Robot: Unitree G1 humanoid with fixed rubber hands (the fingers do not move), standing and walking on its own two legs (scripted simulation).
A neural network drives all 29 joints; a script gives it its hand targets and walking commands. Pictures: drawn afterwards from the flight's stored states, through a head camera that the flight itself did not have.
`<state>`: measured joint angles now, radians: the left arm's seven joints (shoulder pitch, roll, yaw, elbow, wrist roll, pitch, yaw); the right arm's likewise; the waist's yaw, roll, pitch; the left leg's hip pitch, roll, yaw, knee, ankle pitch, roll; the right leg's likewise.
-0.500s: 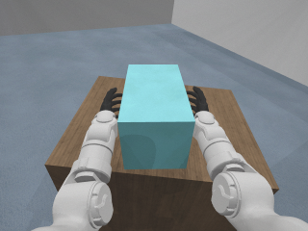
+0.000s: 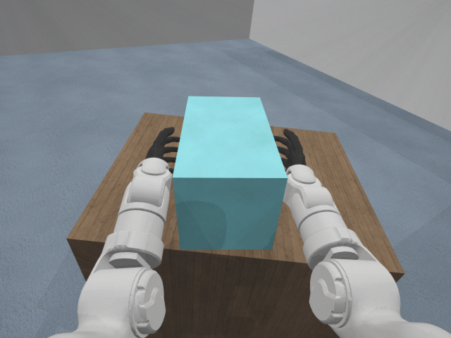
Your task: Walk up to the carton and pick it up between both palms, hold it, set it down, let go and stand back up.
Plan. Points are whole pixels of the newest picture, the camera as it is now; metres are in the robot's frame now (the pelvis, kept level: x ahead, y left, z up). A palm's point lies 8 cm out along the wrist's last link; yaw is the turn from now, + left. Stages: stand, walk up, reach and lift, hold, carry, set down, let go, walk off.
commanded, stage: reach and lift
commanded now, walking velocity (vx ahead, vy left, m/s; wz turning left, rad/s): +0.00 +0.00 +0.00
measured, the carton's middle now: (225, 163) +0.44 +0.03 +0.13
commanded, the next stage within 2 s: hold in 0.26 s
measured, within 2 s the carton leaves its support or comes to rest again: neither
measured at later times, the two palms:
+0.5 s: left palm (153, 162) +0.38 +0.16 +0.16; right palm (291, 166) +0.40 -0.10 +0.16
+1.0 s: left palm (153, 165) +0.37 +0.16 +0.16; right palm (292, 175) +0.39 -0.10 +0.15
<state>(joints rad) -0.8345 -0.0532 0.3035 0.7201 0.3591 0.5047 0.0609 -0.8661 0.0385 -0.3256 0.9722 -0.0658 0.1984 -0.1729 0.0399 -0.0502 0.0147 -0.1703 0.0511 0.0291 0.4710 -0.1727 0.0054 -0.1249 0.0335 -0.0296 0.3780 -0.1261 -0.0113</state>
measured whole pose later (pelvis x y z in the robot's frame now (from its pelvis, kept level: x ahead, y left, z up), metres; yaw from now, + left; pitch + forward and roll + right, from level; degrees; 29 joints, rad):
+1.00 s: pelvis +0.00 +0.00 +0.00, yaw +1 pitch -11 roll -2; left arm -0.78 -0.07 0.29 0.45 0.37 0.67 0.03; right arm -0.80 0.04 -0.18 0.82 0.03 0.24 -0.20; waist 0.01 -0.05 0.12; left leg -0.10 0.05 0.02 0.47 -0.17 0.00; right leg -0.05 0.03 -0.03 0.37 -0.12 -0.01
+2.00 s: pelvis +0.01 +0.00 +0.00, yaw +1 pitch -12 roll -2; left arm -0.73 -0.07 0.27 0.34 0.38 0.67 0.00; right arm -0.77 0.06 -0.18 0.72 0.04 0.24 -0.20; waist -0.01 -0.08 0.13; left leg -0.08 0.05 0.02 0.47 -0.19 0.00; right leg -0.02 0.03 -0.03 0.37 -0.15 -0.01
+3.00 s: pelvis +0.02 +0.00 +0.00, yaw +1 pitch -11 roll -1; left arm -0.69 -0.10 0.27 0.26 0.36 0.68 0.01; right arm -0.71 0.06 -0.15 0.63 0.04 0.24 -0.21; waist -0.02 -0.06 0.11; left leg -0.07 0.04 0.02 0.46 -0.20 -0.01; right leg -0.03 0.03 -0.03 0.37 -0.16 -0.01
